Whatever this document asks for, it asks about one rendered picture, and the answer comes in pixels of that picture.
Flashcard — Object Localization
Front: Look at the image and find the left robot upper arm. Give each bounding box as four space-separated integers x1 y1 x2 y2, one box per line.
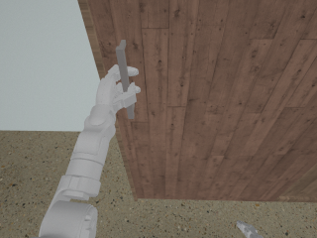
30 200 98 238

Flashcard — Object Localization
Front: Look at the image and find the left robot forearm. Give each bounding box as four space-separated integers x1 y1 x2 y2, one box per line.
39 104 116 237

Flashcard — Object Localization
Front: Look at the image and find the wardrobe door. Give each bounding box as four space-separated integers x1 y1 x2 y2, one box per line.
88 0 317 202
280 164 317 197

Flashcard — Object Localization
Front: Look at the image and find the left robot hand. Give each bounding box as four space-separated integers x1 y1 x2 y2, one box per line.
95 64 141 114

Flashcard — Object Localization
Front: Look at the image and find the handle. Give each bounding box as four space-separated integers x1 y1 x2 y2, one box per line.
115 40 135 119

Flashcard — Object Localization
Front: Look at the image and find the right robot hand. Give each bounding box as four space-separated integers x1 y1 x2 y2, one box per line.
237 220 264 238

